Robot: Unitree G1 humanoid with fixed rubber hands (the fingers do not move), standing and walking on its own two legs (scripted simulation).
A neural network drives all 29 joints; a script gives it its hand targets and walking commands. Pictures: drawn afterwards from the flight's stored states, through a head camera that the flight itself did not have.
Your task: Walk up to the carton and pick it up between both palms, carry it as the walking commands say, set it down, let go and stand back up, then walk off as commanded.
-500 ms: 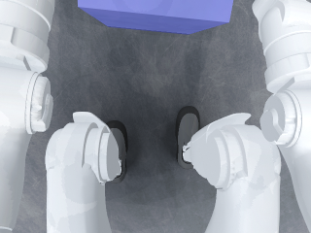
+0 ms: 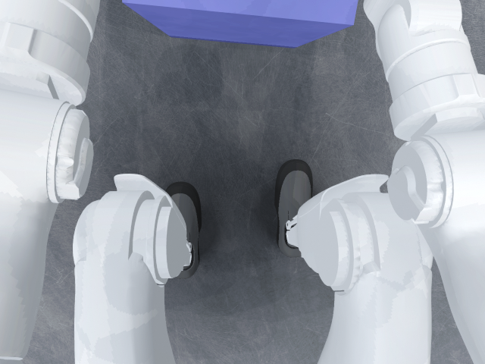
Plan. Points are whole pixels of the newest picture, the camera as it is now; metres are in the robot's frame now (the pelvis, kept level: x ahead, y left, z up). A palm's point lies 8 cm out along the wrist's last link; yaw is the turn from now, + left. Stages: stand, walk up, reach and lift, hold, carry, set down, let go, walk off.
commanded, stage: reach and lift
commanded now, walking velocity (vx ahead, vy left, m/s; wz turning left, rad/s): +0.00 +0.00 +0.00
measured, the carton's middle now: out of the picture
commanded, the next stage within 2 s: none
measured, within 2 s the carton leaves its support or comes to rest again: leaves its support in 0.86 s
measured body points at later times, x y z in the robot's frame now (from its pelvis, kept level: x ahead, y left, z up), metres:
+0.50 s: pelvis +0.00 +0.00 -0.01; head +0.39 +0.01 +0.21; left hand +0.61 +0.14 -0.18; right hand +0.58 -0.17 -0.18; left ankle +0.09 +0.11 -0.33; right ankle +0.13 -0.13 -0.33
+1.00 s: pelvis +0.00 +0.00 +0.02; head +0.38 +0.00 +0.24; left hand +0.60 +0.12 -0.14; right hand +0.57 -0.18 -0.15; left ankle +0.09 +0.11 -0.33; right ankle +0.13 -0.13 -0.33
